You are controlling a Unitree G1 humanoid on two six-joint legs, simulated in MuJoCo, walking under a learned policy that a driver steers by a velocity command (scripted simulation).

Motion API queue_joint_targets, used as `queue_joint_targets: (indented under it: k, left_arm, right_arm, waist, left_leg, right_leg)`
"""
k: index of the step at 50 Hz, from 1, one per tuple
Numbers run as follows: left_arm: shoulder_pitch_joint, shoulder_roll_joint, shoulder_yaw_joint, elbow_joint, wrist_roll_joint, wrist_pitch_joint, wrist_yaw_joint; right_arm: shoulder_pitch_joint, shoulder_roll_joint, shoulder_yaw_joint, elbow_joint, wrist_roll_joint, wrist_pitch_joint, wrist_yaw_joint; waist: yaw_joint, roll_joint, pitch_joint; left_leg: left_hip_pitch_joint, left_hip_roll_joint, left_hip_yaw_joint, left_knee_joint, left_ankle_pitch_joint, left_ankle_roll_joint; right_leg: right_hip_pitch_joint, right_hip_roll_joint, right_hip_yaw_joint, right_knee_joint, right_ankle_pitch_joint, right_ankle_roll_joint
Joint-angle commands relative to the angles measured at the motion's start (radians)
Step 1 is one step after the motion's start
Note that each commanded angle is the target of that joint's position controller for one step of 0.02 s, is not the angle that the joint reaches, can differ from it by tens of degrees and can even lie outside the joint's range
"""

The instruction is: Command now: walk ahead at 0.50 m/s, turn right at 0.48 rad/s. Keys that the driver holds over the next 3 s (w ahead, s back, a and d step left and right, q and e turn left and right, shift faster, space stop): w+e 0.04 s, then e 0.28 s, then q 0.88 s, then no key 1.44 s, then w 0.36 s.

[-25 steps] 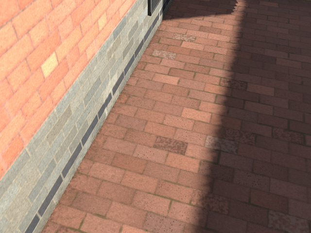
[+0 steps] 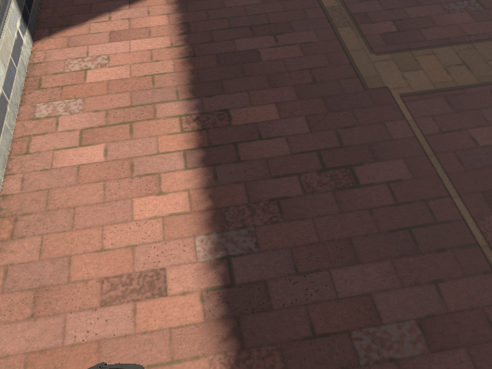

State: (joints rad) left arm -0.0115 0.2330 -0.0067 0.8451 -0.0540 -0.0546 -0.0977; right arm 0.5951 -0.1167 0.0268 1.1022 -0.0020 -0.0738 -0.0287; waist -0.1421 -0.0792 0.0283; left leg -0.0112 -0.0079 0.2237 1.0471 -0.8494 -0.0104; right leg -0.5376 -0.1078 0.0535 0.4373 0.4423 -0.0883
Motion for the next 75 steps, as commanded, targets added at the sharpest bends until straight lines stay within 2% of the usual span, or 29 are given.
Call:
queue_joint_targets:
  k: [1,2,3,4,5,7,8,10,12,16,18,19,20,21,24,27,34,37,40,45,50,51,52,53,54,56,71,73,75]
  left_arm:
    - [0.242,0.098,0.063,0.05,-0.001,0.007,0.01]
    - [0.469,0.167,0.093,0.122,0.023,0.025,0.026]
    - [0.541,0.267,0.097,0.145,0.062,0.003,0.039]
    - [0.547,0.24,0.1,0.122,0.052,0.008,0.06]
    - [0.516,0.221,0.1,0.082,0.056,0.029,0.082]
    - [0.325,0.217,0.097,0.015,0.054,0.036,0.106]
    - [0.208,0.205,0.091,-0.023,0.063,0.028,0.108]
    - [0.036,0.178,0.085,-0.08,0.047,0.022,0.113]
    - [0.055,0.174,0.095,-0.096,0.057,0.02,0.134]
    - [0.136,0.141,0.103,-0.066,0.012,0.043,0.165]
    - [0.163,0.061,0.088,-0.055,0.014,0.037,0.166]
    - [0.216,0.005,0.076,-0.042,0.029,0.029,0.158]
    - [0.37,-0.04,0.069,-0.024,0.029,0.018,0.15]
    - [0.429,0.008,0.07,-0.014,0.029,0.02,0.138]
    - [0.274,0.099,0.1,0.004,0.048,0.087,0.143]
    - [0.186,0.061,0.092,-0.01,0.045,0.085,0.147]
    - [0.241,0.109,0.115,0.018,0.052,0.069,0.157]
    - [0.196,0.151,0.129,-0.004,0.078,0.062,0.162]
    - [0.132,0.144,0.127,-0.051,0.062,0.038,0.172]
    - [0.135,0.174,0.139,-0.035,0.042,0.063,0.167]
    - [0.147,0.205,0.145,-0.033,0.018,0.055,0.156]
    - [0.193,0.179,0.141,-0.017,0.026,0.049,0.147]
    - [0.19,0.13,0.128,-0.043,0.066,0.043,0.141]
    - [0.135,0.098,0.106,-0.105,0.081,0.027,0.135]
    - [0.089,0.151,0.119,-0.099,0.055,0.027,0.129]
    - [0.078,0.153,0.122,-0.079,0.046,0.045,0.149]
    - [0.102,0.113,0.097,-0.119,0.048,0.048,0.133]
    - [0.145,0.094,0.092,-0.106,0.055,0.034,0.119]
    - [0.172,0.21,0.114,-0.115,0.082,0.03,0.117]
  right_arm:
    - [-0.043,-0.171,-0.056,-0.044,0.014,0.003,0.011]
    - [-0.074,-0.176,-0.063,-0.054,0.007,-0.012,0.02]
    - [0.024,-0.082,-0.043,-0.091,0.028,-0.042,0.035]
    - [-0.076,-0.156,-0.052,-0.175,0.051,-0.072,0.035]
    - [-0.201,-0.188,-0.059,-0.247,0.055,-0.085,0.034]
    - [-0.266,-0.151,-0.059,-0.291,0.06,-0.06,0.001]
    - [-0.254,-0.15,-0.067,-0.289,0.043,-0.031,-0.019]
    - [-0.263,-0.13,-0.081,-0.305,-0.001,0.009,-0.04]
    - [-0.334,-0.149,-0.099,-0.32,0.001,-0.01,-0.042]
    - [-0.458,-0.167,-0.111,-0.379,0.021,0.006,-0.013]
    - [-0.412,-0.2,-0.125,-0.356,-0.012,-0.001,-0.011]
    - [-0.38,-0.226,-0.129,-0.354,-0.035,-0.003,-0.013]
    - [-0.367,-0.269,-0.129,-0.364,-0.065,-0.002,-0.011]
    - [-0.337,-0.212,-0.117,-0.35,-0.065,-0.009,0.004]
    - [-0.526,-0.16,-0.1,-0.394,-0.025,0.017,0.027]
    - [-0.579,-0.253,-0.133,-0.423,-0.011,0.052,0.005]
    - [-0.531,-0.222,-0.131,-0.447,0.026,0.073,-0.018]
    - [-0.531,-0.201,-0.128,-0.498,0.028,0.071,-0.002]
    - [-0.482,-0.227,-0.153,-0.471,0.02,0.083,0.004]
    - [-0.553,-0.161,-0.119,-0.515,0.031,0.106,0.029]
    - [-0.488,-0.22,-0.147,-0.506,0.026,0.11,0.054]
    - [-0.438,-0.249,-0.163,-0.491,0.019,0.109,0.045]
    - [-0.356,-0.379,-0.199,-0.492,0.011,0.102,0.028]
    - [-0.29,-0.452,-0.201,-0.501,-0.019,0.088,0.035]
    - [-0.301,-0.394,-0.183,-0.512,-0.031,0.076,0.039]
    - [-0.432,-0.33,-0.164,-0.521,0.004,0.071,0.027]
    - [-0.465,-0.26,-0.12,-0.497,-0.001,0.092,-0.002]
    - [-0.461,-0.238,-0.106,-0.487,0.005,0.093,-0.002]
    - [-0.367,-0.213,-0.1,-0.481,-0.013,0.077,0.003]
  waist:
    - [0.188,0.039,-0.046]
    - [0.302,-0.031,-0.116]
    - [0.272,-0.236,-0.323]
    - [0.332,-0.241,-0.514]
    - [0.343,-0.117,-0.508]
    - [0.21,0.199,-0.394]
    - [0.135,0.202,-0.284]
    - [0.047,0.141,-0.055]
    - [0.076,0.022,-0.124]
    - [0.091,-0.034,-0.176]
    - [0.063,-0.023,-0.165]
    - [0.066,0.044,-0.163]
    - [0.133,0.29,-0.216]
    - [0.141,0.42,-0.32]
    - [0.158,0.213,-0.178]
    - [0.162,0.25,-0.121]
    - [0.204,0.213,-0.183]
    - [0.18,-0.178,-0.117]
    - [0.153,-0.01,-0.131]
    - [0.18,-0.081,-0.102]
    - [0.141,-0.08,-0.12]
    - [0.128,-0.006,-0.144]
    - [0.119,0.242,-0.181]
    - [0.092,0.412,-0.31]
    - [0.062,0.257,-0.336]
    - [0.114,0.139,-0.203]
    - [0.137,0.222,-0.14]
    - [0.172,0.195,-0.131]
    - [0.108,0.0,-0.163]
  left_leg:
    - [-0.308,0.157,-0.148,0.272,1.018,0.094]
    - [-0.579,0.079,-0.102,0.657,0.701,0.029]
    - [-0.967,0.022,-0.192,1.066,-0.034,-0.029]
    - [-1.077,0.051,-0.304,1.066,0.001,-0.057]
    - [-1.161,0.079,-0.311,1.001,0.029,-0.052]
    - [-1.085,0.112,-0.322,0.699,0.351,-0.037]
    - [-0.991,0.124,-0.332,0.642,0.395,-0.049]
    - [-0.646,0.129,-0.294,0.119,0.484,-0.081]
    - [-0.373,0.027,-0.237,-0.192,0.782,-0.095]
    - [-0.297,-0.004,-0.308,-0.425,0.904,-0.085]
    - [-0.203,0.011,-0.28,-0.504,0.979,-0.043]
    - [-0.126,0.087,-0.319,-0.532,1.2,-0.011]
    - [0.051,0.303,-0.565,-0.533,1.546,0.143]
    - [0.046,0.406,-0.779,-0.608,1.364,0.266]
    - [-0.21,0.245,-0.67,-0.689,0.749,0.21]
    - [-0.356,0.143,-0.567,-0.723,0.667,0.169]
    - [-0.381,0.101,-0.576,-0.66,0.711,0.126]
    - [-0.661,-0.084,-0.309,-0.267,0.427,0.031]
    - [-0.774,-0.011,-0.347,0.053,0.349,-0.006]
    - [-0.619,0.008,-0.216,-0.186,0.508,-0.021]
    - [-0.34,-0.043,-0.127,-0.524,0.679,0.049]
    - [-0.202,-0.049,-0.159,-0.594,0.825,0.082]
    - [0.042,0.166,-0.475,-0.586,1.317,0.177]
    - [0.151,0.393,-0.82,-0.629,1.495,0.413]
    - [0.124,0.386,-0.772,-0.657,1.329,0.412]
    - [-0.021,0.262,-0.603,-0.666,1.118,0.284]
    - [-0.257,0.164,-0.602,-0.677,0.781,0.228]
    - [-0.279,0.121,-0.579,-0.63,0.815,0.181]
    - [-0.369,-0.013,-0.465,-0.49,0.635,0.083]
  right_leg:
    - [0.494,0.121,-0.156,-0.059,0.086,-0.042]
    - [0.86,0.049,-0.084,-0.009,0.277,-0.102]
    - [1.278,-0.199,0.167,0.32,0.747,-0.281]
    - [1.363,-0.261,0.311,0.299,0.704,-0.379]
    - [1.305,-0.272,0.362,0.196,0.452,-0.381]
    - [0.836,-0.314,0.513,-0.004,-0.177,-0.327]
    - [0.559,-0.337,0.55,-0.033,-0.155,-0.336]
    - [0.017,-0.132,0.263,-0.107,-0.075,-0.229]
    - [-0.075,0.038,0.113,-0.066,-0.067,-0.173]
    - [0.094,0.002,0.228,-0.002,-0.295,-0.124]
    - [0.097,0.055,0.223,0.102,-0.464,-0.057]
    - [0.065,0.128,0.167,0.219,-0.576,-0.004]
    - [-0.089,0.248,0.124,0.463,-0.96,0.06]
    - [-0.096,0.205,0.147,0.599,-1.104,0.094]
    - [-0.016,0.092,0.059,0.522,-0.996,0.139]
    - [0.148,0.132,-0.014,0.297,-0.863,0.135]
    - [0.388,0.088,-0.01,0.061,-0.695,0.063]
    - [0.452,-0.222,0.297,-0.118,-0.476,-0.133]
    - [0.528,-0.274,0.233,-0.058,-0.103,-0.154]
    - [0.455,-0.158,-0.009,-0.044,-0.141,-0.068]
    - [0.388,-0.161,-0.075,0.067,-0.277,-0.009]
    - [0.325,-0.119,-0.131,0.188,-0.335,0.04]
    - [0.049,-0.02,-0.217,0.521,-0.66,0.135]
    - [-0.173,0.12,-0.074,0.77,-1.162,0.163]
    - [-0.199,0.083,0.032,0.884,-1.126,0.151]
    - [-0.215,0.046,0.041,0.819,-0.948,0.126]
    - [0.152,0.089,0.004,0.241,-0.792,0.129]
    - [0.298,0.096,-0.015,0.005,-0.612,0.099]
    - [0.453,-0.087,0.143,-0.006,-0.278,0.013]
